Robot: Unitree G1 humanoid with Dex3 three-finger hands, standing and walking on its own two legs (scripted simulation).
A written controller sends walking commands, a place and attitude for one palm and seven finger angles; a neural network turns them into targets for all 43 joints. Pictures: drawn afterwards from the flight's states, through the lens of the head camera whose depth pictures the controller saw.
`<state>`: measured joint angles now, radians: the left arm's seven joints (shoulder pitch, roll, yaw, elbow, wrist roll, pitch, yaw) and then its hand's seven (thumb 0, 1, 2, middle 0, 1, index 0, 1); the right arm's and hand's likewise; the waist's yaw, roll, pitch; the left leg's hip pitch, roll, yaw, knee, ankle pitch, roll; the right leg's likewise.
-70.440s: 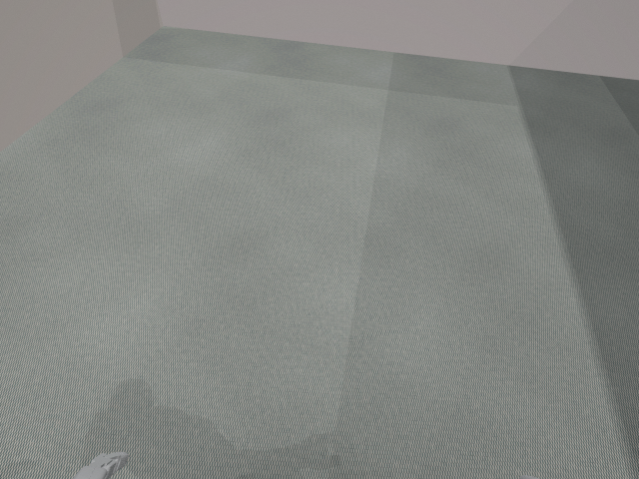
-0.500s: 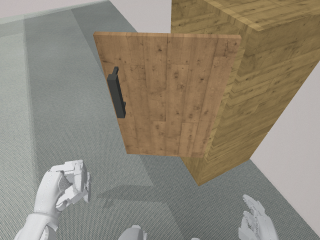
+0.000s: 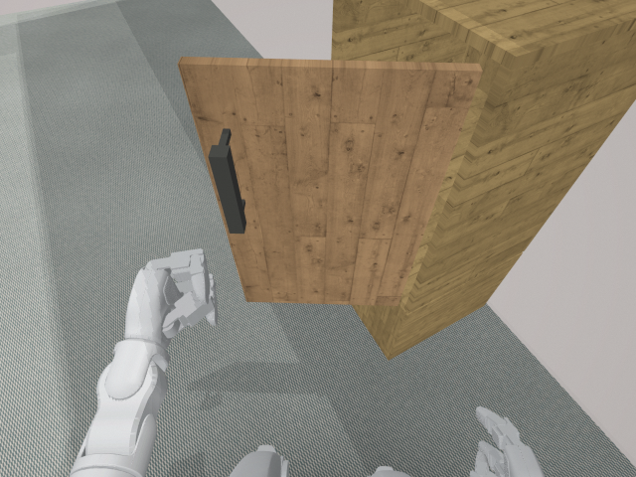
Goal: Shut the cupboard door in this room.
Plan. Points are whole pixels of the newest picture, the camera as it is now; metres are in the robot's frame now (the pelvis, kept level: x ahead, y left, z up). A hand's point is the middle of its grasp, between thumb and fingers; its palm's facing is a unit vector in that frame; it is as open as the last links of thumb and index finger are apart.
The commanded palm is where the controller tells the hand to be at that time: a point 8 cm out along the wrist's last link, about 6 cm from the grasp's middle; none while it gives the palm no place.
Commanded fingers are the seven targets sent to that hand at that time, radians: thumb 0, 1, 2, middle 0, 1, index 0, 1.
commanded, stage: bring the fist close to the handle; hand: left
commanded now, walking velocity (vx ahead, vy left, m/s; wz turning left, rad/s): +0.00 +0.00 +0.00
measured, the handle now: (232, 183) +0.51 +0.15 +0.07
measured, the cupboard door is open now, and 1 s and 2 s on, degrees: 60 60 45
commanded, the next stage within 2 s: push the door shut along its arc in 0.82 s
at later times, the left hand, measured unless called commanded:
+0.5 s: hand (244, 236) +0.40 +0.12 +0.07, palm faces +0.01 -1.00 -0.01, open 3.1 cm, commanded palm +0.37 +0.17 +0.07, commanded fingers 0.00 0.90 0.90 -1.30 -1.50 -1.30 -1.50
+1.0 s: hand (237, 241) +0.40 +0.13 +0.07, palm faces -0.01 -1.00 -0.03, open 3.1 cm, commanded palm +0.38 +0.18 +0.07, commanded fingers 0.00 0.90 0.90 -1.30 -1.50 -1.30 -1.50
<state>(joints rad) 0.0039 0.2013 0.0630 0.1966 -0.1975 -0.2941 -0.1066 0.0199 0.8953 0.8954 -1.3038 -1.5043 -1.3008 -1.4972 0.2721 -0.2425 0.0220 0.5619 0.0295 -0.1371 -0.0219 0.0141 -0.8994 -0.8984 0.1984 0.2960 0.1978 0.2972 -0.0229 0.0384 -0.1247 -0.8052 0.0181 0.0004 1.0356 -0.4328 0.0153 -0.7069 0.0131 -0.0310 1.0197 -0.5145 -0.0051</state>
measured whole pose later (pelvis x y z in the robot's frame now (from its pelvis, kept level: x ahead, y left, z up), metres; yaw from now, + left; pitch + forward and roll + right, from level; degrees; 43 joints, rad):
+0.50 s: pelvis +0.00 -0.01 +0.00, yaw -1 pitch +14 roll -1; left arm -0.43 0.19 0.13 0.64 -0.14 -0.36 -0.02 0.02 0.89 0.90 -1.30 -1.50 -1.30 -1.50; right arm 0.29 -0.24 0.00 0.63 0.01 -0.07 0.00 0.01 -0.90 -0.90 0.20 0.30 0.20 0.30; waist -0.06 0.03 -0.12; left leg -0.85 0.03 0.01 1.02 -0.42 0.01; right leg -0.77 0.03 -0.02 1.02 -0.50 -0.01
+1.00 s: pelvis -0.01 -0.01 +0.00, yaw -1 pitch +13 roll -1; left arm -0.45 0.22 0.15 0.73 -0.16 -0.40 -0.09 0.02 0.89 0.90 -1.30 -1.50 -1.30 -1.50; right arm 0.28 -0.25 -0.01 0.63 0.03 -0.04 -0.01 0.01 -0.90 -0.90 0.20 0.30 0.20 0.30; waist -0.06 0.03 -0.12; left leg -0.84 0.03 0.01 1.01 -0.40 0.00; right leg -0.76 0.03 -0.02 1.01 -0.49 -0.02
